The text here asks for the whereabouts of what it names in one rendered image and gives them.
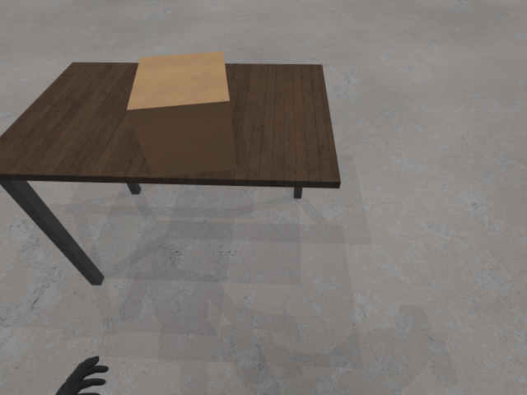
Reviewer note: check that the left robot hand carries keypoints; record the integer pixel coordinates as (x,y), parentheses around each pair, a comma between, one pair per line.
(75,383)

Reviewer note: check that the carton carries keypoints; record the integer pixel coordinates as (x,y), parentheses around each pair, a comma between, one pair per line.
(180,111)

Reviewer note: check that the table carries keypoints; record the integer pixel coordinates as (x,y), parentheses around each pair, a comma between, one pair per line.
(78,130)

